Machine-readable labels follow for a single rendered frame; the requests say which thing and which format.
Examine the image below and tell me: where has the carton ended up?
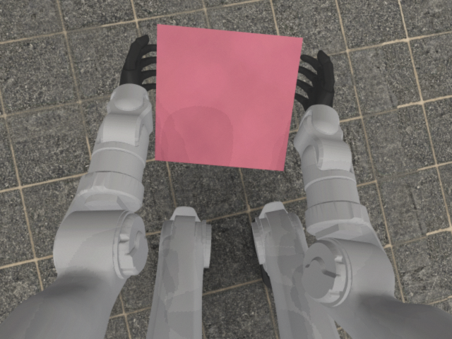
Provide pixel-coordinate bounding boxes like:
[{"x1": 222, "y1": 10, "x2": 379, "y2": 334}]
[{"x1": 155, "y1": 24, "x2": 303, "y2": 171}]

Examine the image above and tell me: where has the robot right shin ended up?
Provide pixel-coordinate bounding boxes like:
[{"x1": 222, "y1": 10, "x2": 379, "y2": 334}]
[{"x1": 259, "y1": 201, "x2": 306, "y2": 276}]

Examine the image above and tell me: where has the robot right thigh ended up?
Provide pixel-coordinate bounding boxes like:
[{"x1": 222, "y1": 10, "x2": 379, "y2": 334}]
[{"x1": 251, "y1": 209, "x2": 340, "y2": 339}]

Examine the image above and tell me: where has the robot left forearm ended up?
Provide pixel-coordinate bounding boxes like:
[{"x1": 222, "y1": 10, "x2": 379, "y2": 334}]
[{"x1": 53, "y1": 83, "x2": 153, "y2": 271}]

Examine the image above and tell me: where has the robot left hand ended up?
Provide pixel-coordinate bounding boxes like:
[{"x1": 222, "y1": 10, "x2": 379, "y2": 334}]
[{"x1": 119, "y1": 35, "x2": 157, "y2": 91}]

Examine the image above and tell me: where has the left robot upper arm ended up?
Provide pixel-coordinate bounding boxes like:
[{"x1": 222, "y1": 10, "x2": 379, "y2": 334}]
[{"x1": 0, "y1": 210, "x2": 148, "y2": 339}]

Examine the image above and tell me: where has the robot right forearm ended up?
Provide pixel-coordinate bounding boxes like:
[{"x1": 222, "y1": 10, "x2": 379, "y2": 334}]
[{"x1": 293, "y1": 105, "x2": 386, "y2": 254}]

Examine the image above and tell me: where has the robot right hand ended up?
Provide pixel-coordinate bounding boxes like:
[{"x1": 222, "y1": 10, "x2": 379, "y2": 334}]
[{"x1": 295, "y1": 50, "x2": 335, "y2": 111}]

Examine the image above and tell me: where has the right robot upper arm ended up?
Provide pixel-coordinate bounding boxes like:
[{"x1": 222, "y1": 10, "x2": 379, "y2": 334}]
[{"x1": 302, "y1": 237, "x2": 452, "y2": 339}]

